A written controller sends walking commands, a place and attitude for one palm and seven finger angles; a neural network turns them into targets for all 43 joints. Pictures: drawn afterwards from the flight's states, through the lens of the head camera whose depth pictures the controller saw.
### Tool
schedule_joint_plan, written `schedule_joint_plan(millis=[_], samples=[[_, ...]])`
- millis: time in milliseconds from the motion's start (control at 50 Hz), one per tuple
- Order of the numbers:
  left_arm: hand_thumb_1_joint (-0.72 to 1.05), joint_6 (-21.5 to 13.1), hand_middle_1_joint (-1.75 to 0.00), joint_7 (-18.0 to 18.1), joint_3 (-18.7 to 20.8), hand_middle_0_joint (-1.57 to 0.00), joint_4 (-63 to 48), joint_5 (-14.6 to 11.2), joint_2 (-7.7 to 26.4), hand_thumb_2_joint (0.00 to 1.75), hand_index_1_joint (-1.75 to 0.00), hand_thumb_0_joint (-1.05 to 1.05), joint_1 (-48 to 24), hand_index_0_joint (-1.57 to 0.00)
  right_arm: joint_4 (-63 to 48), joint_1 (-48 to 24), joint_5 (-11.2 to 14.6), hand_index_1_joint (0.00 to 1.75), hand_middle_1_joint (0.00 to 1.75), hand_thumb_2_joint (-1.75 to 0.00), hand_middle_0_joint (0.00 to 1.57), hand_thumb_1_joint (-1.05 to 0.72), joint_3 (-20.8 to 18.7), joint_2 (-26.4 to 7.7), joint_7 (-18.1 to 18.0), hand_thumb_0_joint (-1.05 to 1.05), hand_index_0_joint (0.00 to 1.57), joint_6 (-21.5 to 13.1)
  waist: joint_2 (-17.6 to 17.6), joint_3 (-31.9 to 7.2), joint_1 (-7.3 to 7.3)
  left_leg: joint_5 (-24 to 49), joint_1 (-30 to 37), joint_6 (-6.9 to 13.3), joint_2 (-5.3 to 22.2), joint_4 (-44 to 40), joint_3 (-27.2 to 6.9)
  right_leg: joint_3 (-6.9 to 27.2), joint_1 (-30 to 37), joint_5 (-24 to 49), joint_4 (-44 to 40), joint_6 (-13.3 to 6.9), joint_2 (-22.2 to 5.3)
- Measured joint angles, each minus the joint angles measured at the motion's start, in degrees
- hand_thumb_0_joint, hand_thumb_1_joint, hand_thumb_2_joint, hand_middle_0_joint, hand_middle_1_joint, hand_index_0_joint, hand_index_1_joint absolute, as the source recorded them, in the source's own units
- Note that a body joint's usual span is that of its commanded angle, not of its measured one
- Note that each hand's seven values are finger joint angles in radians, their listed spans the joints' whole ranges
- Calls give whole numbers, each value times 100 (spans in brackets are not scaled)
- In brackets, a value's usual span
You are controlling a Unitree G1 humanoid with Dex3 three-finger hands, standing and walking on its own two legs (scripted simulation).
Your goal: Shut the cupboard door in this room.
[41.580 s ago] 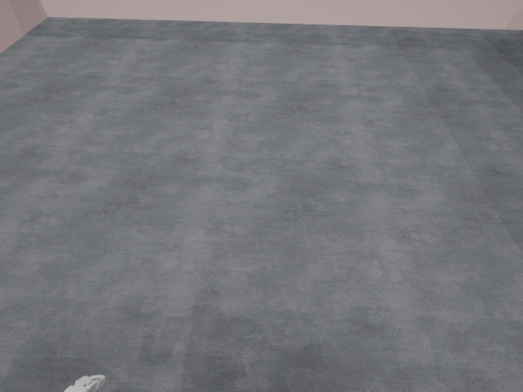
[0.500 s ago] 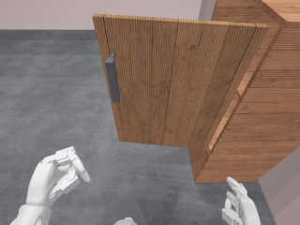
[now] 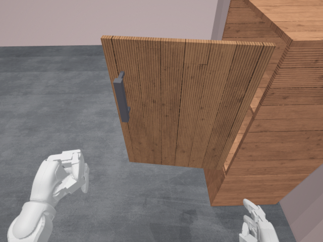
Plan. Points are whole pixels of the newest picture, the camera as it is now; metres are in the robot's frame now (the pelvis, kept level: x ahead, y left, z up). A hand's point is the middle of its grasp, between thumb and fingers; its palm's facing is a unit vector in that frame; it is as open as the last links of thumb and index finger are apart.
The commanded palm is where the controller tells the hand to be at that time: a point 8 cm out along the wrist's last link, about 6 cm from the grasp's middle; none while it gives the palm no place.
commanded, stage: raise the hand and make a fist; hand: left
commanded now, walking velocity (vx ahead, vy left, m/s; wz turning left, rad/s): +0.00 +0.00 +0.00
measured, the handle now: (123, 97) +0.50 +0.15 +0.09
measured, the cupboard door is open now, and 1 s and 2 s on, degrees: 82 82 82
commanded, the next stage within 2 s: bring the fist close to the handle in 0.28 s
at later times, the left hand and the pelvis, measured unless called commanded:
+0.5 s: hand (91, 178) +0.23 +0.17 +0.09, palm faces -0.01 -1.00 -0.05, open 3.1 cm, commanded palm +0.22 +0.22 +0.09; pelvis +0.00 -0.01 +0.00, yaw +0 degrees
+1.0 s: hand (113, 143) +0.33 +0.15 +0.09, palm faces -0.04 -1.00 -0.03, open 3.1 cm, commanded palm +0.31 +0.20 +0.09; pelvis +0.01 -0.01 +0.00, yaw -1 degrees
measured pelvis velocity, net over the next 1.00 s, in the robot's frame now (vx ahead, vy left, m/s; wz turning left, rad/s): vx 0.01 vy -0.01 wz -0.02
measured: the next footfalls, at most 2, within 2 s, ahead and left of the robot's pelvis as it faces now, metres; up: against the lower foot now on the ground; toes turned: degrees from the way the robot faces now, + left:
none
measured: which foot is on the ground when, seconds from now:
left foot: down 0.00-1.00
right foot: down 0.00-1.00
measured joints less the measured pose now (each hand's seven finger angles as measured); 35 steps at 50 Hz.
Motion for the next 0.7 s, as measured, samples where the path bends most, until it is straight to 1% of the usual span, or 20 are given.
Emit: schedule_joint_plan(millis=[100, 200, 260, 440, 500, 580, 700], samples=[[90, -3, -150, 13, -15, -130, 55, 8, -45, 90, -150, 2, 62, -130, -13, 14, -9, 30, 30, -90, 21, -90, -52, -30, 9, 2, 20, -6, -25, 26, -29, 33, 52, -28, 15, -78, 19, 21, 19, 14, -30, -26, 16], [90, -138, -150, 66, -39, -130, 32, 47, -77, 90, -150, 2, 117, -130, -1, -2, -22, 30, 29, -90, 20, -90, -79, -30, 25, 2, 20, -16, -33, 42, -24, 28, 56, -59, 32, -69, 6, 10, 14, -7, 1, -56, 33], [90, -198, -150, 47, -29, -130, 54, 25, -82, 90, -150, 2, 105, -130, 16, -30, -26, 30, 29, -90, 20, -90, -72, -19, 29, 2, 20, -9, -22, 43, -15, 24, 53, -75, 39, -57, -6, -1, 9, -22, 23, -71, 40], [90, -172, -150, -27, -31, -130, 173, -2, -88, 90, -150, 2, 48, -130, 0, -81, -24, 30, 30, -90, 20, -90, -37, 17, 7, 2, 20, 21, 12, 39, -7, 26, 25, -108, 59, -42, -35, -26, -18, -35, 48, -101, 62], [90, -193, -150, -2, -43, -130, 334, 23, -75, 90, -150, 2, -177, -130, 34, -105, -18, 30, 30, -90, 21, -90, -34, 1, -16, 2, 20, 18, 28, 78, 4, 24, -3, -114, 57, -13, -61, -51, -31, -42, 67, -107, 62], [90, -172, -150, 52, -109, -130, 636, 67, -99, 90, -150, 2, -666, -130, 118, -143, -12, 30, 30, -90, 21, -90, -23, -18, -46, 2, 20, 26, 34, 115, 6, 35, -37, -113, 46, -8, -72, -62, -65, -42, 83, -108, 52], [90, -13, -150, 128, -183, -130, 1109, 167, -109, 90, -150, 2, -1316, -130, 153, -138, -19, 30, 30, -90, 21, -90, -18, 0, -26, 2, 20, 129, -2, 106, -66, 68, -11, -110, 44, -115, 6, 17, -100, -15, 43, -103, 46]])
